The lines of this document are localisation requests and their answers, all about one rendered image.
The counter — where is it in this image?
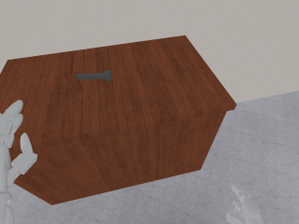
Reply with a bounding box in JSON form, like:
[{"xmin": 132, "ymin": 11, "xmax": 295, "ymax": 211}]
[{"xmin": 0, "ymin": 35, "xmax": 236, "ymax": 205}]

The left robot forearm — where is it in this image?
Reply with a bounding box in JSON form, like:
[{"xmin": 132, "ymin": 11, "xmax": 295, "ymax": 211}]
[{"xmin": 0, "ymin": 191, "xmax": 15, "ymax": 224}]

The robot right hand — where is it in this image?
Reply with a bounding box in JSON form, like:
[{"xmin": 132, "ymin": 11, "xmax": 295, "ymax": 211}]
[{"xmin": 226, "ymin": 184, "xmax": 263, "ymax": 224}]

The tap lever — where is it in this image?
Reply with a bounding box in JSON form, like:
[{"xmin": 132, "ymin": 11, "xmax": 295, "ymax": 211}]
[{"xmin": 76, "ymin": 70, "xmax": 113, "ymax": 81}]

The robot left hand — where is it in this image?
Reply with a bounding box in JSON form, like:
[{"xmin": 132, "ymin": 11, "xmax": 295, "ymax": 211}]
[{"xmin": 0, "ymin": 100, "xmax": 37, "ymax": 192}]

